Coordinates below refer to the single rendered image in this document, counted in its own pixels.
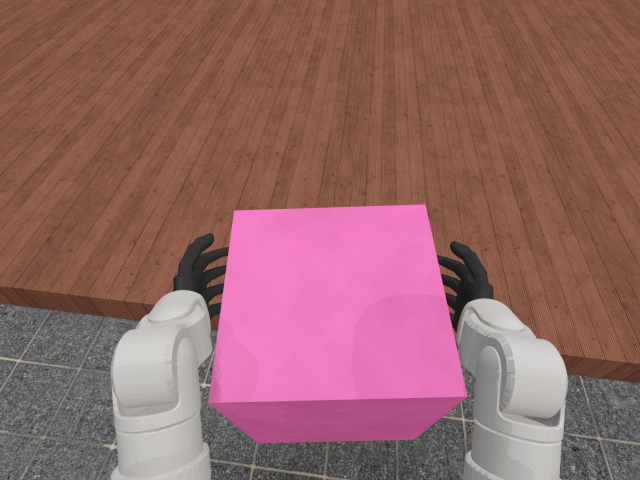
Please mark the left robot hand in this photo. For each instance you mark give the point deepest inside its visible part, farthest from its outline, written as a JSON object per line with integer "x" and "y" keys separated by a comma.
{"x": 191, "y": 276}

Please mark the right robot hand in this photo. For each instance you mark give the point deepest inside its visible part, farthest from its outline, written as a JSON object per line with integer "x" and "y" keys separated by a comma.
{"x": 473, "y": 284}

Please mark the left robot forearm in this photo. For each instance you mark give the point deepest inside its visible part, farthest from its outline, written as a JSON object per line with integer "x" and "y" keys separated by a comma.
{"x": 156, "y": 392}

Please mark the right robot forearm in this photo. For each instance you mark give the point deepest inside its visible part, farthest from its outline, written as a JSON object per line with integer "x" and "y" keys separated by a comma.
{"x": 519, "y": 400}

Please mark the carton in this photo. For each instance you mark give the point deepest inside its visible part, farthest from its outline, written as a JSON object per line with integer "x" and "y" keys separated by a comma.
{"x": 334, "y": 326}

